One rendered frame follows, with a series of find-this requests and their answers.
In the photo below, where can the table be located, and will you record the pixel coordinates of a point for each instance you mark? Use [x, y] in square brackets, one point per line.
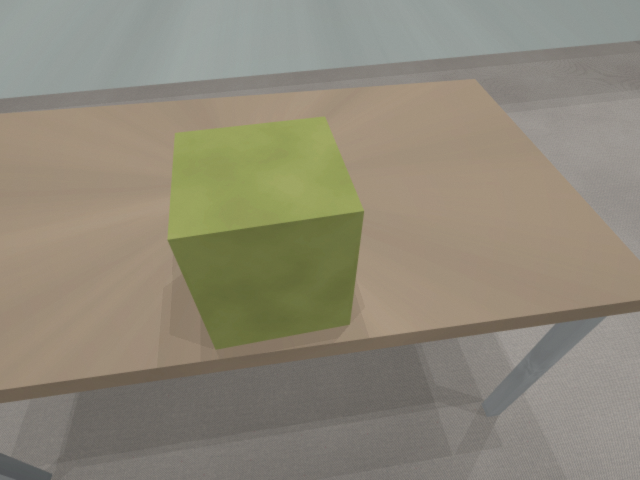
[468, 229]

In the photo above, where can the carton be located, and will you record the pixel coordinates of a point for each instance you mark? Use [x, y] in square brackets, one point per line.
[265, 225]

